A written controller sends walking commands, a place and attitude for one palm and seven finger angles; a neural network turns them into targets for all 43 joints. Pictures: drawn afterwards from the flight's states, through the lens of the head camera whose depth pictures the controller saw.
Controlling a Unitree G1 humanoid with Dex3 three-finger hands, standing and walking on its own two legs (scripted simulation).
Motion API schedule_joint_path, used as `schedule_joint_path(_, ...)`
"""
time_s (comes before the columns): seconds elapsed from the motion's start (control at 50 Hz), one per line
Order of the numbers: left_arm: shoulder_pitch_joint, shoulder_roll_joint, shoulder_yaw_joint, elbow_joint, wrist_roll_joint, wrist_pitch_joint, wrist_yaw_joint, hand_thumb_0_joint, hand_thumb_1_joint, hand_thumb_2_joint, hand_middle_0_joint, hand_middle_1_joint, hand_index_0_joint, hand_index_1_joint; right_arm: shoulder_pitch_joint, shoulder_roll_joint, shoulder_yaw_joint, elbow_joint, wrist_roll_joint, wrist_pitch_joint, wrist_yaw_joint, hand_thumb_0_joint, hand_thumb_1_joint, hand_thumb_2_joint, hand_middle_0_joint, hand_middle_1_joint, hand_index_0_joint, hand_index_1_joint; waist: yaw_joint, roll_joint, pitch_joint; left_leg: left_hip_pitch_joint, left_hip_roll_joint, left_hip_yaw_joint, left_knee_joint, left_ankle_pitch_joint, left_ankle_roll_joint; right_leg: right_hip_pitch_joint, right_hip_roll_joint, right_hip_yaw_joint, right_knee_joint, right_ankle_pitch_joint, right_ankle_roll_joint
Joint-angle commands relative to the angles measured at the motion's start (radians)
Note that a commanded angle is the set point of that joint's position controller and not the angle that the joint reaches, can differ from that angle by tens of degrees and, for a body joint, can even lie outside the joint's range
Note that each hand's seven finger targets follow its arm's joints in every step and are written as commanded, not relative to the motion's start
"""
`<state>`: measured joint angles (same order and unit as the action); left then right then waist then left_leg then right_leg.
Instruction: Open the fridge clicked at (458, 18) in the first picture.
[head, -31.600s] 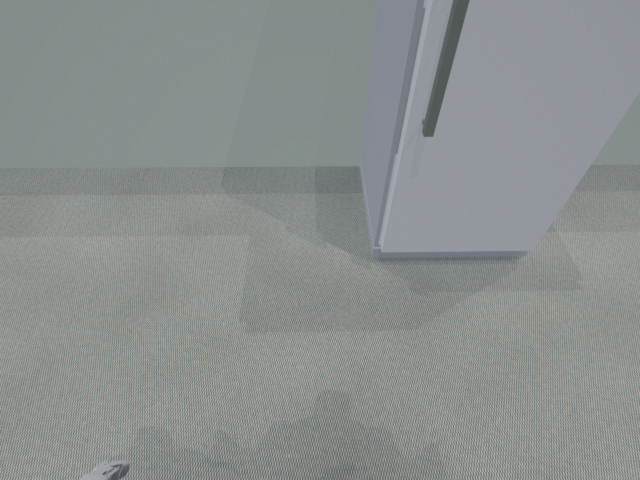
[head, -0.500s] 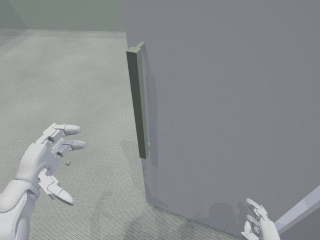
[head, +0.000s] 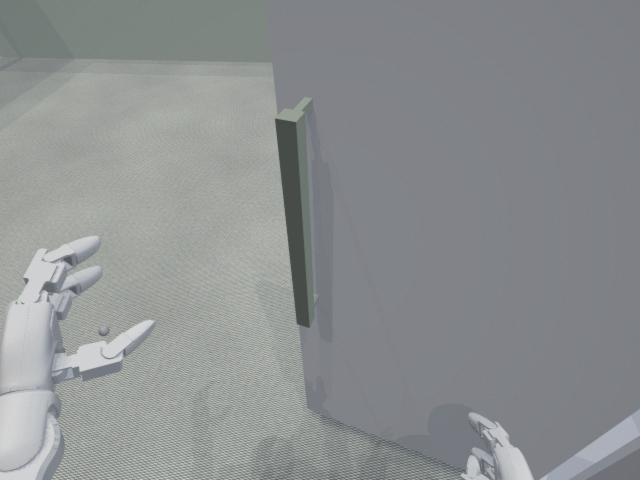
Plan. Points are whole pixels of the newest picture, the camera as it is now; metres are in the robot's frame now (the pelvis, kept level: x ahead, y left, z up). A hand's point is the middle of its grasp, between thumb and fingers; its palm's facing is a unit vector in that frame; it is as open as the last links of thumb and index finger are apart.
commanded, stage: draw the hand back to the body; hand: left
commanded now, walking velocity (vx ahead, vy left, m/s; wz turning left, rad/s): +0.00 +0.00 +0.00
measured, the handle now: (305, 233) +0.43 +0.08 +0.08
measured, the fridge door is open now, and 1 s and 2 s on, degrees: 74 74 74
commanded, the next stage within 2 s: step back with the hand held close in 0.60 s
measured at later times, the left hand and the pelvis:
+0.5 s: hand (80, 344) +0.19 +0.26 +0.15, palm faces +0.47 -0.81 -0.36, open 7.5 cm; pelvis +0.00 -0.01 +0.00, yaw +0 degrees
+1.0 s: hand (91, 348) +0.19 +0.25 +0.15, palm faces +0.35 -0.82 -0.46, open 7.4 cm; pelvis -0.02 +0.00 +0.00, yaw -2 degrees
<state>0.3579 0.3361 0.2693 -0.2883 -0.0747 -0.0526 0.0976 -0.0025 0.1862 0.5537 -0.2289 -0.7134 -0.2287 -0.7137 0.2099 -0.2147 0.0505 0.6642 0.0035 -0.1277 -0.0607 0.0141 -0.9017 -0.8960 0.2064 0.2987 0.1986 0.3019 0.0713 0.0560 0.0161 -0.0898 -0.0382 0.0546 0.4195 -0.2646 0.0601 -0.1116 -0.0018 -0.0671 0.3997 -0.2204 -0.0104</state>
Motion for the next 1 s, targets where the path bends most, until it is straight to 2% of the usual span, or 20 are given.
schedule_joint_path(0.0,-0.076,0.188,0.133,-0.232,-0.004,-0.066,0.011,0.000,0.538,0.725,-0.213,-0.512,-0.213,-0.512,-0.131,-0.125,-0.061,-0.170,0.003,-0.041,-0.005,0.000,-0.900,-0.900,0.200,0.300,0.200,0.300,0.003,0.012,-0.092,-0.006,0.078,-0.095,-0.070,0.339,-0.068,0.047,-0.016,0.047,-0.039,0.182,-0.019)
schedule_joint_path(0.12,-0.046,0.222,0.187,-0.278,-0.006,-0.072,0.016,0.000,0.755,0.830,-0.205,-0.385,-0.205,-0.385,-0.131,-0.121,-0.065,-0.177,0.001,-0.039,-0.006,0.000,-0.900,-0.900,0.200,0.300,0.200,0.300,0.010,0.019,-0.102,0.002,0.076,-0.092,-0.067,0.348,-0.067,0.055,-0.013,0.046,-0.042,0.190,-0.018)
schedule_joint_path(0.16,-0.031,0.221,0.193,-0.295,-0.009,-0.074,0.016,0.000,0.827,0.865,-0.202,-0.342,-0.202,-0.342,-0.132,-0.120,-0.067,-0.178,0.003,-0.039,-0.005,0.000,-0.900,-0.900,0.200,0.300,0.200,0.300,0.009,0.046,-0.094,0.005,0.076,-0.088,-0.066,0.342,-0.067,0.049,-0.014,0.051,-0.047,0.187,-0.018)
schedule_joint_path(0.2,-0.021,0.236,0.212,-0.301,-0.011,-0.075,0.019,0.000,0.900,0.900,-0.200,-0.300,-0.200,-0.300,-0.132,-0.121,-0.068,-0.177,0.002,-0.041,-0.006,0.000,-0.900,-0.900,0.200,0.300,0.200,0.300,0.011,0.017,-0.089,-0.009,0.073,-0.086,-0.067,0.329,-0.063,0.060,-0.014,0.049,-0.049,0.189,-0.019)
schedule_joint_path(0.26,-0.029,0.201,0.177,-0.280,-0.008,-0.071,0.017,0.000,0.900,0.900,-0.200,-0.300,-0.200,-0.300,-0.130,-0.124,-0.071,-0.174,0.004,-0.039,-0.006,0.000,-0.900,-0.900,0.200,0.300,0.200,0.300,0.001,0.016,-0.066,-0.007,0.073,-0.080,-0.067,0.301,-0.057,0.033,-0.015,0.051,-0.053,0.170,-0.016)
schedule_joint_path(0.28,-0.023,0.202,0.177,-0.266,-0.006,-0.068,0.017,0.000,0.900,0.900,-0.200,-0.300,-0.200,-0.300,-0.130,-0.127,-0.072,-0.172,0.002,-0.038,-0.009,0.000,-0.900,-0.900,0.200,0.300,0.200,0.300,0.003,-0.008,-0.057,-0.009,0.073,-0.078,-0.065,0.303,-0.052,0.031,-0.015,0.051,-0.060,0.176,-0.017)
schedule_joint_path(0.36,-0.042,0.212,0.182,-0.280,-0.006,-0.072,0.022,0.000,0.900,0.900,-0.200,-0.300,-0.200,-0.300,-0.133,-0.124,-0.071,-0.173,0.002,-0.037,-0.011,0.000,-0.900,-0.900,0.200,0.300,0.200,0.300,0.003,-0.003,-0.075,-0.010,0.066,-0.077,-0.067,0.260,-0.045,0.039,-0.017,0.054,-0.061,0.154,-0.016)
schedule_joint_path(0.44,-0.046,0.224,0.192,-0.293,-0.008,-0.074,0.023,0.000,0.900,0.900,-0.200,-0.300,-0.200,-0.300,-0.141,-0.118,-0.068,-0.172,0.000,-0.039,-0.014,0.000,-0.900,-0.900,0.200,0.300,0.200,0.300,0.008,0.024,-0.079,-0.010,0.062,-0.073,-0.067,0.249,-0.042,0.049,-0.020,0.060,-0.068,0.152,-0.017)
schedule_joint_path(0.5,-0.045,0.225,0.194,-0.292,-0.009,-0.073,0.023,0.000,0.900,0.900,-0.200,-0.300,-0.200,-0.300,-0.144,-0.116,-0.067,-0.170,-0.001,-0.043,-0.016,0.000,-0.900,-0.900,0.200,0.300,0.200,0.300,0.008,0.010,-0.071,-0.011,0.063,-0.073,-0.070,0.243,-0.040,0.048,-0.020,0.061,-0.074,0.148,-0.017)
schedule_joint_path(0.54,-0.038,0.220,0.194,-0.277,-0.009,-0.073,0.022,0.000,0.900,0.900,-0.200,-0.300,-0.200,-0.300,-0.145,-0.114,-0.065,-0.169,0.000,-0.043,-0.014,0.000,-0.900,-0.900,0.200,0.300,0.200,0.300,0.008,0.028,-0.045,-0.020,0.061,-0.072,-0.074,0.227,-0.041,0.039,-0.019,0.061,-0.079,0.134,-0.018)
schedule_joint_path(0.56,-0.044,0.220,0.192,-0.291,-0.007,-0.076,0.022,0.000,0.900,0.900,-0.200,-0.300,-0.200,-0.300,-0.146,-0.112,-0.066,-0.168,0.001,-0.043,-0.013,0.000,-0.900,-0.900,0.200,0.300,0.200,0.300,0.007,0.043,-0.057,-0.012,0.063,-0.072,-0.076,0.221,-0.043,0.041,-0.018,0.061,-0.079,0.126,-0.018)
schedule_joint_path(0.68,-0.028,0.218,0.194,-0.257,-0.009,-0.079,0.019,0.000,0.900,0.900,-0.200,-0.300,-0.200,-0.300,-0.148,-0.117,-0.069,-0.166,0.000,-0.042,-0.015,0.000,-0.900,-0.900,0.200,0.300,0.200,0.300,0.008,-0.016,-0.036,-0.022,0.063,-0.070,-0.082,0.192,-0.035,0.033,-0.018,0.062,-0.096,0.095,-0.016)
schedule_joint_path(0.7,-0.085,0.171,0.123,-0.338,-0.007,-0.087,0.012,0.000,0.900,0.900,-0.200,-0.300,-0.200,-0.300,-0.163,-0.113,-0.063,-0.180,-0.002,-0.049,-0.012,0.000,-0.900,-0.900,0.200,0.300,0.200,0.300,0.002,0.021,-0.061,-0.005,0.058,-0.071,-0.081,0.187,-0.031,0.039,-0.023,0.068,-0.093,0.095,-0.013)
schedule_joint_path(0.72,-0.227,0.350,0.296,-0.445,-0.003,-0.143,0.032,0.000,0.900,0.900,-0.200,-0.300,-0.200,-0.300,-0.168,-0.135,-0.057,-0.229,0.011,-0.035,-0.014,0.000,-0.900,-0.900,0.200,0.300,0.200,0.300,-0.029,0.006,0.026,-0.097,0.078,-0.101,-0.052,0.078,-0.005,-0.065,-0.072,0.211,-0.152,0.094,-0.011)
schedule_joint_path(0.74,-0.090,0.254,0.235,-0.311,0.000,-0.148,0.028,0.000,0.900,0.900,-0.200,-0.300,-0.200,-0.300,-0.142,-0.122,-0.059,-0.191,0.000,-0.020,-0.018,0.000,-0.900,-0.900,0.200,0.300,0.200,0.300,-0.039,-0.069,0.034,-0.095,0.071,-0.112,-0.023,0.052,-0.005,-0.100,-0.104,0.226,-0.176,0.049,-0.023)
schedule_joint_path(0.76,0.003,0.206,0.201,-0.265,0.009,-0.144,0.024,0.000,0.900,0.900,-0.200,-0.300,-0.200,-0.300,-0.126,-0.126,-0.064,-0.198,-0.003,-0.006,-0.013,0.000,-0.900,-0.900,0.200,0.300,0.200,0.300,-0.038,-0.105,0.011,-0.084,0.070,-0.108,0.001,0.058,-0.005,-0.120,-0.119,0.239,-0.184,0.029,-0.025)
schedule_joint_path(0.82,0.073,0.201,0.196,-0.296,0.017,-0.159,0.027,0.000,0.900,0.900,-0.200,-0.300,-0.200,-0.300,-0.116,-0.132,-0.079,-0.216,-0.002,0.024,-0.012,0.000,-0.900,-0.900,0.200,0.300,0.200,0.300,-0.044,-0.064,-0.092,-0.083,0.087,-0.101,0.013,0.138,-0.011,-0.078,-0.139,0.217,-0.118,0.149,-0.029)
schedule_joint_path(0.88,0.122,0.243,0.240,-0.327,0.017,-0.168,0.038,0.000,0.900,0.900,-0.200,-0.300,-0.200,-0.300,-0.115,-0.137,-0.087,-0.238,0.000,0.044,-0.020,0.000,-0.900,-0.900,0.200,0.300,0.200,0.300,-0.042,-0.031,-0.146,-0.103,0.109,-0.114,-0.011,0.239,-0.012,-0.035,-0.118,0.175,-0.039,0.261,-0.018)
schedule_joint_path(0.94,0.143,0.257,0.257,-0.366,0.016,-0.171,0.044,0.000,0.900,0.900,-0.200,-0.300,-0.200,-0.300,-0.116,-0.132,-0.092,-0.264,0.007,0.060,-0.027,0.000,-0.900,-0.900,0.200,0.300,0.200,0.300,-0.045,-0.052,-0.177,-0.139,0.126,-0.123,-0.010,0.281,-0.007,-0.010,-0.101,0.169,0.021,0.330,-0.006)
schedule_joint_path(0.98,0.153,0.277,0.276,-0.394,0.017,-0.172,0.048,0.000,0.900,0.900,-0.200,-0.300,-0.200,-0.300,-0.120,-0.135,-0.095,-0.273,0.007,0.065,-0.030,0.000,-0.900,-0.900,0.200,0.300,0.200,0.300,-0.043,-0.032,-0.185,-0.170,0.135,-0.137,-0.013,0.294,-0.005,0.009,-0.096,0.164,0.052,0.360,-0.006)
